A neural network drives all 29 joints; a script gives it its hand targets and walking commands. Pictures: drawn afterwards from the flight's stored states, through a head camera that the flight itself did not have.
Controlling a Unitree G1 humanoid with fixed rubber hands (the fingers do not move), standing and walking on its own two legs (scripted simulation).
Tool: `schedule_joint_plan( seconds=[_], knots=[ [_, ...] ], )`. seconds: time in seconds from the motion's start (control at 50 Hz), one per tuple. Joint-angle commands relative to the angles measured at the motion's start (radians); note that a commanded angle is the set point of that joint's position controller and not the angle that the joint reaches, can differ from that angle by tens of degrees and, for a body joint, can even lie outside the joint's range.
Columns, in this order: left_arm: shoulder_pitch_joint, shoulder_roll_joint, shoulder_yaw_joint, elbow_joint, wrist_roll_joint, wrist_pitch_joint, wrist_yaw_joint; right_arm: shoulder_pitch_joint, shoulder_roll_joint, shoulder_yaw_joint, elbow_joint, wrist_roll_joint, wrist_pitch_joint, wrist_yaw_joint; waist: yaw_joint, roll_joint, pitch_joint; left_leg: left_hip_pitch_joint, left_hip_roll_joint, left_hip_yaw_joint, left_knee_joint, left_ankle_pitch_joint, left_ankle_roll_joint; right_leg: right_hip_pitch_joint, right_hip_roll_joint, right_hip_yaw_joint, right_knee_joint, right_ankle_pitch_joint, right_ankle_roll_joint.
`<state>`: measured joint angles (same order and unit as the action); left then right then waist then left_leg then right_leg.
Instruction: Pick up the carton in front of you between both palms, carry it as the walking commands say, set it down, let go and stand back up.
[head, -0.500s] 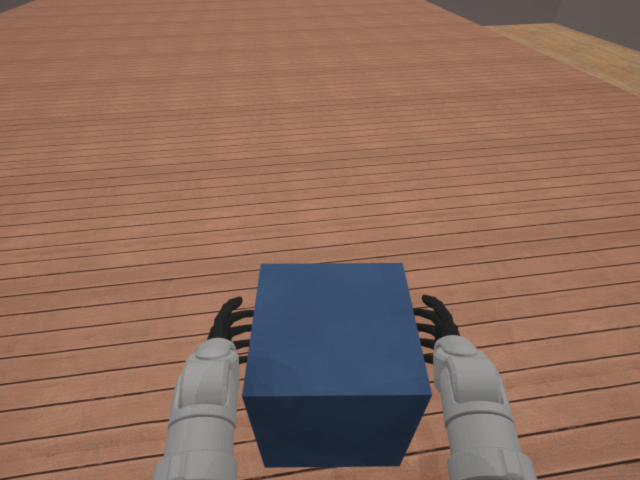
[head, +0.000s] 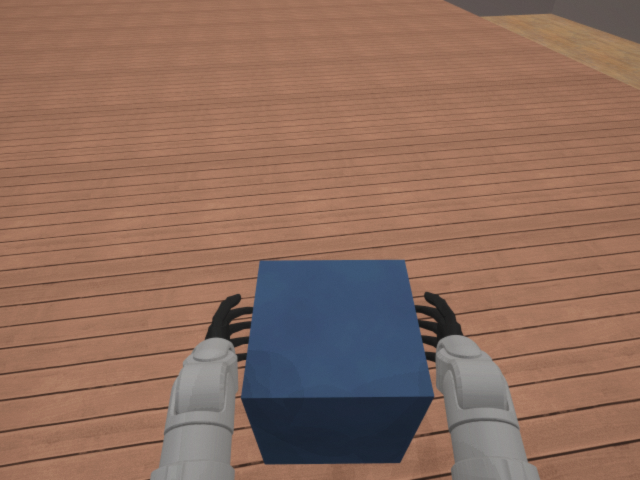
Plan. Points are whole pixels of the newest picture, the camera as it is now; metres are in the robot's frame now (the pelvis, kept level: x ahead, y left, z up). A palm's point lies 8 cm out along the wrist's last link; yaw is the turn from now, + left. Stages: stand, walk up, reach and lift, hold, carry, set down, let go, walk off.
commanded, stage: carry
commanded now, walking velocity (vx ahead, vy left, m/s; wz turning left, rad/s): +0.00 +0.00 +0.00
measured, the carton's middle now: (332, 365) +0.32 +0.00 -0.04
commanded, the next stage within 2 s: hold in 0.20 s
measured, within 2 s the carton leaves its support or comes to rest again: neither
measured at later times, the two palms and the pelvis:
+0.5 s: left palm (232, 343) +0.30 +0.13 +0.05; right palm (466, 356) +0.27 -0.16 +0.05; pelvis +0.00 +0.01 +0.01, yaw -4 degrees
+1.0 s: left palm (230, 332) +0.31 +0.14 +0.05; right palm (460, 345) +0.29 -0.16 +0.06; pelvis +0.01 +0.01 +0.01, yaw -5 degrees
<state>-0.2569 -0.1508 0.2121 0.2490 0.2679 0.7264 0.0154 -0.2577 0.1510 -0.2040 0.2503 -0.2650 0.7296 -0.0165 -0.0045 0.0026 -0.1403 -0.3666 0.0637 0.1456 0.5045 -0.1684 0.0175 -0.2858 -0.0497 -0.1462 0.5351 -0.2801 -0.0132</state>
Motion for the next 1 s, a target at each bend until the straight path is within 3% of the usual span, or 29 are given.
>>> schedule_joint_plan(
  seconds=[0.0,0.18,0.2,0.24,0.28,0.3,0.42,0.6,0.98],
  knots=[
    [-0.471,-0.897,-0.522,-0.049,-0.249,-0.036,-0.226,-0.472,0.910,0.521,-0.052,0.249,-0.040,0.224,0.002,0.002,-0.214,0.125,0.097,-0.119,-0.070,0.067,0.012,0.023,-0.107,0.121,-0.111,0.055,-0.019],
    [-0.475,-0.898,-0.526,-0.053,-0.252,-0.036,-0.227,-0.470,0.911,0.521,-0.055,0.248,-0.039,0.224,0.002,0.002,-0.210,0.123,0.098,-0.119,-0.070,0.063,0.011,0.018,-0.106,0.123,-0.111,0.056,-0.019],
    [-0.431,-0.938,-0.514,-0.077,-0.256,-0.026,-0.246,-0.433,0.963,0.503,-0.055,0.252,-0.036,0.241,0.018,-0.078,-0.069,0.374,-0.150,-0.205,-0.075,0.141,0.024,0.057,0.103,0.235,-0.183,0.168,-0.037],
    [-0.481,-0.939,-0.524,-0.092,-0.241,-0.036,-0.263,-0.446,0.955,0.488,-0.054,0.223,-0.059,0.248,-0.002,-0.057,-0.098,0.409,-0.137,-0.221,-0.085,0.107,0.017,0.051,0.082,0.259,-0.199,0.106,-0.038],
    [-0.495,-0.935,-0.533,-0.088,-0.246,-0.040,-0.274,-0.437,0.955,0.473,-0.039,0.221,-0.067,0.245,-0.011,-0.058,-0.098,0.404,-0.135,-0.227,-0.091,0.133,0.004,0.118,0.091,0.256,-0.208,0.137,-0.042],
    [-0.490,-0.941,-0.538,-0.077,-0.245,-0.041,-0.273,-0.459,0.954,0.478,-0.048,0.228,-0.071,0.247,-0.012,-0.024,-0.099,0.430,-0.137,-0.223,-0.095,0.129,0.004,0.106,0.094,0.260,-0.209,0.142,-0.039],
    [-0.483,-0.937,-0.491,-0.030,-0.212,-0.038,-0.260,-0.498,0.940,0.461,-0.010,0.229,-0.067,0.262,0.017,0.007,-0.040,0.429,-0.131,-0.225,-0.128,0.062,0.005,0.117,0.099,0.252,-0.215,0.085,-0.030],
    [-0.514,-0.946,-0.454,0.031,-0.200,-0.042,-0.270,-0.542,0.948,0.432,0.030,0.215,-0.068,0.272,0.015,-0.004,-0.030,0.467,-0.120,-0.230,-0.144,0.057,0.003,0.104,0.106,0.246,-0.220,0.078,-0.027],
    [-0.522,-0.937,-0.458,0.021,-0.207,-0.041,-0.264,-0.526,0.937,0.413,0.039,0.208,-0.063,0.264,0.004,0.003,-0.067,0.488,-0.114,-0.236,-0.146,0.155,-0.007,0.125,0.116,0.246,-0.220,0.147,-0.020]
  ],
)
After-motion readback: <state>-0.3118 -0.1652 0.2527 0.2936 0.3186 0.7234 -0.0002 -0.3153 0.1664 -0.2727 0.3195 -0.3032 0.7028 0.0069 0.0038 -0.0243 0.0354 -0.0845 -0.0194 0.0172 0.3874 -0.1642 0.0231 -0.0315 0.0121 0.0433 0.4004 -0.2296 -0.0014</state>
